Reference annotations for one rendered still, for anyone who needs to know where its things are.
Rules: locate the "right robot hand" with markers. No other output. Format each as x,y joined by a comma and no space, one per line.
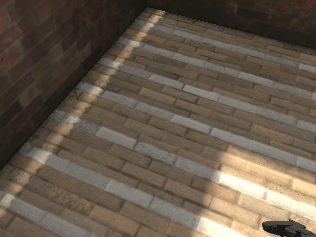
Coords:
288,228

